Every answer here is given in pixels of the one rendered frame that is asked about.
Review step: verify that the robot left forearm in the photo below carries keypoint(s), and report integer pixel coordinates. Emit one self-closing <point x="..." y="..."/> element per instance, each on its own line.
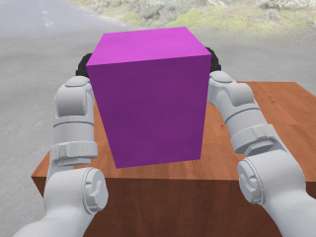
<point x="73" y="127"/>

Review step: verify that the robot right forearm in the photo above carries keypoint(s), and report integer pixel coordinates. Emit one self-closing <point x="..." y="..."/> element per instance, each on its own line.
<point x="250" y="133"/>

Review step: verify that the right robot upper arm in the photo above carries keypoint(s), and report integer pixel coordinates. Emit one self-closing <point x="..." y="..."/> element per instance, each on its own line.
<point x="274" y="181"/>

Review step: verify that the robot left hand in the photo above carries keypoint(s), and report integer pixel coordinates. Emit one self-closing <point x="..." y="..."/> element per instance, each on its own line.
<point x="82" y="70"/>

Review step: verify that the left robot upper arm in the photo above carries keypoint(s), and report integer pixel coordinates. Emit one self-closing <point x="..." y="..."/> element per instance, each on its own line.
<point x="71" y="200"/>

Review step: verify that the carton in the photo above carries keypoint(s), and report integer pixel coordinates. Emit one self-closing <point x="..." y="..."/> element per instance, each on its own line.
<point x="151" y="90"/>

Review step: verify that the robot right hand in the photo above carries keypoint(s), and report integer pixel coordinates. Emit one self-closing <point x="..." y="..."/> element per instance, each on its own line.
<point x="214" y="65"/>

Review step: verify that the pedestal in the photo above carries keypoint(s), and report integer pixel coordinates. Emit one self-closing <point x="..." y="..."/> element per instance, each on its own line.
<point x="202" y="197"/>

